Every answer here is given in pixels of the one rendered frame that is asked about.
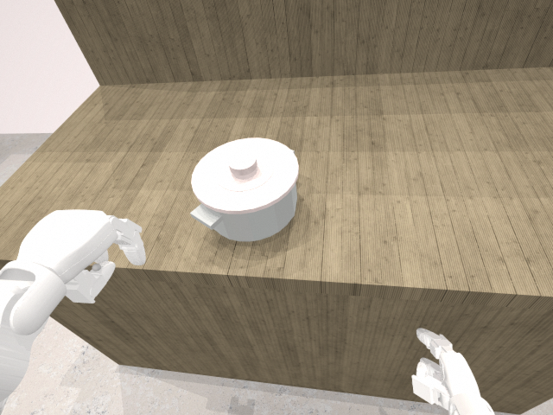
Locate knob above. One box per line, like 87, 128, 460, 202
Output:
228, 151, 257, 176

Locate right robot forearm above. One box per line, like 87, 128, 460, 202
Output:
448, 393, 495, 415

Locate table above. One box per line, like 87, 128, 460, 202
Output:
0, 0, 553, 415

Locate left robot hand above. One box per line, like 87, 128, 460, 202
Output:
16, 210, 146, 303

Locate left robot forearm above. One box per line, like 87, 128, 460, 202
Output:
0, 260, 67, 415

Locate pot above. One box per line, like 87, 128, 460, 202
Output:
190, 150, 297, 242

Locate right robot hand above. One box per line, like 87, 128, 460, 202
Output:
412, 328, 480, 410

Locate lid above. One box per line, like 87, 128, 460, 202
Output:
191, 137, 299, 214

